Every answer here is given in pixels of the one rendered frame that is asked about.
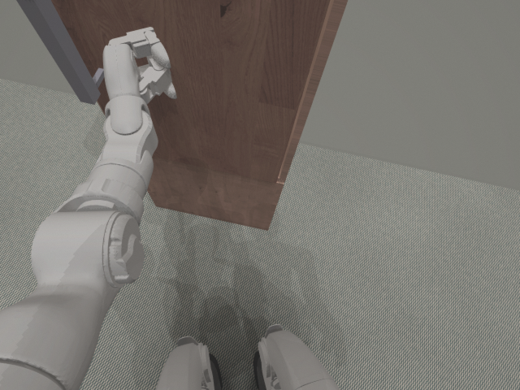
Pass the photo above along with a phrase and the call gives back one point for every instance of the left robot hand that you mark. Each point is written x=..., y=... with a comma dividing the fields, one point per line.
x=124, y=77

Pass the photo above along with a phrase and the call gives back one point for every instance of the left robot upper arm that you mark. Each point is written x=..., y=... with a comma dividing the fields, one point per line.
x=81, y=260

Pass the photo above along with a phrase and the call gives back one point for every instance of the cupboard door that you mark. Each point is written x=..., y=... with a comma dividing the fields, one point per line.
x=239, y=69

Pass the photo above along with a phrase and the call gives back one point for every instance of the robot thigh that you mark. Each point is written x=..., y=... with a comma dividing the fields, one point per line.
x=285, y=356
x=187, y=368

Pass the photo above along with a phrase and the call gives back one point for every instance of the handle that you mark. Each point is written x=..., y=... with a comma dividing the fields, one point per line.
x=50, y=28

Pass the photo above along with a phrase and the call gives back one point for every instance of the robot left forearm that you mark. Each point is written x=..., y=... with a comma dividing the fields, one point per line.
x=120, y=177

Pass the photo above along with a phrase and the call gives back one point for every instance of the right robot thigh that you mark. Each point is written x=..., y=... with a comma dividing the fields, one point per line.
x=285, y=356

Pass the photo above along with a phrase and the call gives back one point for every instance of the left robot thigh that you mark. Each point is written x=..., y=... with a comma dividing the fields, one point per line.
x=187, y=368

